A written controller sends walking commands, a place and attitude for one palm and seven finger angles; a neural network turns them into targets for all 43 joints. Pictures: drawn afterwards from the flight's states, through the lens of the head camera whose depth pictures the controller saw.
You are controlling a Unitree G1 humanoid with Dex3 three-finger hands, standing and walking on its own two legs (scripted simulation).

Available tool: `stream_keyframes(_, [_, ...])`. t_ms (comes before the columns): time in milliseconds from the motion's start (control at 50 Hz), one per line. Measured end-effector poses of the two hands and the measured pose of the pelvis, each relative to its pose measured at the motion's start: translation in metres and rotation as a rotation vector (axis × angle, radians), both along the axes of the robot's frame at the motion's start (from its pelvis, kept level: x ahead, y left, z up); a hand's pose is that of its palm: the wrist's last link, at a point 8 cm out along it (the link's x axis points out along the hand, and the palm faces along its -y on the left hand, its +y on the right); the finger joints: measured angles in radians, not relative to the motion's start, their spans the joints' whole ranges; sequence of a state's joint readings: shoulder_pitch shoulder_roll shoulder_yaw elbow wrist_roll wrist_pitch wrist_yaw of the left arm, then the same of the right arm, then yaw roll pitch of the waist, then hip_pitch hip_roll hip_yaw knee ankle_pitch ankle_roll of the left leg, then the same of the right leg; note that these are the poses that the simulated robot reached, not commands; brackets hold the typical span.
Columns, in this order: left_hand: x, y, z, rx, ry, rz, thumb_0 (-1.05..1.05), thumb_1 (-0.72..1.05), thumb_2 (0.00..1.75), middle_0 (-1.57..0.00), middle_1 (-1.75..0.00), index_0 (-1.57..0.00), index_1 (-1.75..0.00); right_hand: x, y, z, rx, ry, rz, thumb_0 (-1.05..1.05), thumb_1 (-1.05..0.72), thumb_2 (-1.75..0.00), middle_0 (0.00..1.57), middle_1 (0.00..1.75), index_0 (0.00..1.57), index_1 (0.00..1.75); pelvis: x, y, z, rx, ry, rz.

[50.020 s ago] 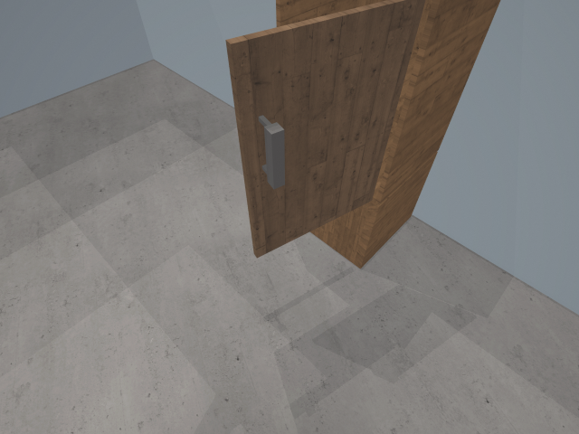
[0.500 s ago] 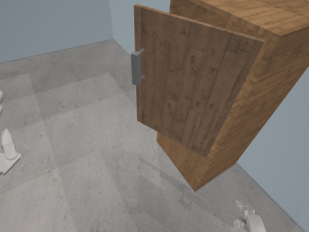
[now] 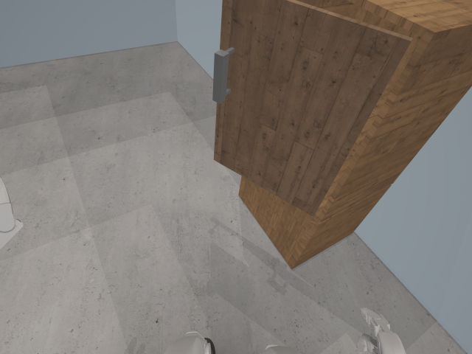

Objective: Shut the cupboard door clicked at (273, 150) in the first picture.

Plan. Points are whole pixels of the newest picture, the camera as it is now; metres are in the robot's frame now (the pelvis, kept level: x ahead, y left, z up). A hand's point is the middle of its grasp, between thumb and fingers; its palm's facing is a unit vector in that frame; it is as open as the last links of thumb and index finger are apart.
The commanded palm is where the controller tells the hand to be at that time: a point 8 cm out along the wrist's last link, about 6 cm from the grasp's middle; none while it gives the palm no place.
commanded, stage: step back with the hand held close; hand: left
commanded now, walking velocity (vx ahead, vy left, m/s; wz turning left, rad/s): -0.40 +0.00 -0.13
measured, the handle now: (225, 75) +0.78 +0.05 +0.06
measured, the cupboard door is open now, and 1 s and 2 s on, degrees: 25 25 25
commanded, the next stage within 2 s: stop stepping back and stand still in 0.18 s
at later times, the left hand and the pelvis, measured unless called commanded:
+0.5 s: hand out of the picture +0.11 +0.26 +0.21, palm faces +0.30 -0.88 -0.37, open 7.4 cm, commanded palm +0.03 +0.31 +0.20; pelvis -0.16 +0.03 +0.01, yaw -8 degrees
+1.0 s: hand out of the picture -0.03 +0.29 +0.20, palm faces +0.23 -0.84 -0.49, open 7.4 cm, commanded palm -0.08 +0.35 +0.20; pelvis -0.27 +0.08 +0.03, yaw -11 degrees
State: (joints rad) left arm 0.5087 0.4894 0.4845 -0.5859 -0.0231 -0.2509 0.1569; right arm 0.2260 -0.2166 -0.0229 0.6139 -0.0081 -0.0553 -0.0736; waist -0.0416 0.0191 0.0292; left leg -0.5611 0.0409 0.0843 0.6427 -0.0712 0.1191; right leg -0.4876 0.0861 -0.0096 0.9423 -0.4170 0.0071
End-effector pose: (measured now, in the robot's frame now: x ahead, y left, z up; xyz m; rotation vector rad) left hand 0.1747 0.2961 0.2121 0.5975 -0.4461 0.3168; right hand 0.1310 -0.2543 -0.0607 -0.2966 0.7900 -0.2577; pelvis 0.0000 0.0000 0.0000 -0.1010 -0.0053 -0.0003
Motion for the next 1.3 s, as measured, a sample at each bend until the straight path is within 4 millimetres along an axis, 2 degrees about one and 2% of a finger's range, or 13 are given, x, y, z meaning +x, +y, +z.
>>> stream_keyframes(140, [-0.038, 0.020, 0.013, -0.080, -0.049, 0.051, 0.01, 0.88, 0.90, -0.21, -0.30, -0.21, -0.30, -0.007, 0.032, 0.014, 0.068, -0.078, 0.052, 0.01, -0.90, -0.89, 0.21, 0.29, 0.20, 0.30, -0.031, 0.005, 0.012, -0.017, 0.057, -0.052])
stream_keyframes(200, [-0.052, 0.014, 0.007, -0.140, -0.035, 0.031, 0.01, 0.89, 0.90, -0.21, -0.30, -0.21, -0.30, -0.013, 0.042, 0.021, 0.089, -0.122, 0.098, 0.01, -0.90, -0.89, 0.21, 0.30, 0.20, 0.30, -0.055, 0.004, 0.014, -0.005, 0.092, -0.071])
stream_keyframes(280, [-0.073, -0.009, -0.002, -0.119, -0.041, -0.067, 0.01, 0.89, 0.90, -0.20, -0.30, -0.21, -0.30, -0.035, 0.045, 0.014, 0.095, -0.168, 0.118, 0.01, -0.90, -0.89, 0.21, 0.30, 0.20, 0.30, -0.098, 0.006, 0.001, 0.045, 0.079, -0.147])
stream_keyframes(380, [-0.091, -0.012, 0.009, -0.092, -0.094, -0.172, 0.01, 0.88, 0.90, -0.21, -0.30, -0.21, -0.30, -0.095, 0.038, 0.013, 0.062, -0.126, -0.002, 0.01, -0.90, -0.89, 0.21, 0.30, 0.20, 0.30, -0.106, 0.016, 0.001, 0.051, 0.011, -0.176])
stream_keyframes(500, [-0.101, 0.010, 0.008, -0.111, -0.005, -0.131, 0.01, 0.88, 0.90, -0.21, -0.30, -0.21, -0.31, -0.181, 0.029, 0.017, 0.047, -0.118, -0.119, 0.01, -0.90, -0.89, 0.21, 0.30, 0.20, 0.30, -0.155, 0.028, 0.009, 0.036, -0.056, -0.141])
stream_keyframes(580, [-0.151, 0.016, -0.001, -0.056, 0.121, -0.113, 0.01, 0.89, 0.90, -0.21, -0.30, -0.21, -0.30, -0.237, 0.025, 0.011, 0.061, -0.059, -0.166, 0.01, -0.90, -0.89, 0.21, 0.30, 0.20, 0.30, -0.188, 0.036, 0.011, 0.073, -0.049, -0.125])
stream_keyframes(640, [-0.189, 0.021, 0.003, -0.048, 0.124, -0.124, 0.01, 0.89, 0.90, -0.21, -0.30, -0.21, -0.30, -0.278, 0.026, 0.011, 0.036, 0.060, -0.195, 0.01, -0.90, -0.89, 0.21, 0.30, 0.20, 0.30, -0.201, 0.043, 0.021, 0.111, -0.013, -0.174])
stream_keyframes(720, [-0.208, 0.042, 0.011, -0.073, 0.054, -0.078, 0.01, 0.88, 0.90, -0.21, -0.30, -0.22, -0.31, -0.311, 0.036, 0.019, -0.013, 0.103, -0.197, 0.01, -0.90, -0.89, 0.21, 0.29, 0.20, 0.30, -0.220, 0.058, 0.030, 0.114, 0.027, -0.206])
stream_keyframes(840, [-0.202, 0.063, 0.009, -0.102, -0.066, -0.077, 0.01, 0.89, 0.90, -0.21, -0.30, -0.21, -0.30, -0.328, 0.060, 0.007, -0.013, -0.009, -0.204, 0.01, -0.90, -0.89, 0.20, 0.29, 0.20, 0.30, -0.262, 0.086, 0.009, 0.104, -0.021, -0.169])
stream_keyframes(1000, [-0.235, 0.039, 0.010, -0.013, 0.107, -0.161, 0.01, 0.89, 0.90, -0.21, -0.30, -0.21, -0.30, -0.340, 0.101, 0.005, 0.160, -0.015, -0.197, 0.01, -0.90, -0.89, 0.21, 0.30, 0.20, 0.30, -0.270, 0.078, 0.026, 0.073, 0.006, -0.192])
stream_keyframes(1080, [-0.249, 0.037, 0.013, 0.068, 0.114, -0.093, 0.01, 0.88, 0.90, -0.21, -0.30, -0.21, -0.31, -0.333, 0.094, -0.014, 0.176, 0.023, -0.152, 0.01, -0.90, -0.89, 0.21, 0.30, 0.20, 0.30, -0.269, 0.064, 0.015, 0.087, 0.031, -0.174])
stream_keyframes(1140, [-0.250, 0.043, 0.007, 0.018, 0.104, -0.013, 0.01, 0.88, 0.90, -0.21, -0.30, -0.22, -0.31, -0.324, 0.079, -0.028, 0.157, 0.074, -0.121, 0.01, -0.90, -0.89, 0.21, 0.30, 0.20, 0.30, -0.272, 0.062, 0.011, 0.073, 0.017, -0.158])
stream_keyframes(1300, [-0.235, 0.043, -0.009, -0.131, 0.135, 0.017, 0.01, 0.89, 0.90, -0.21, -0.30, -0.21, -0.30, -0.291, 0.048, 0.000, 0.058, 0.018, -0.126, 0.01, -0.90, -0.89, 0.21, 0.30, 0.20, 0.30, -0.254, 0.066, 0.022, 0.106, -0.022, -0.147])
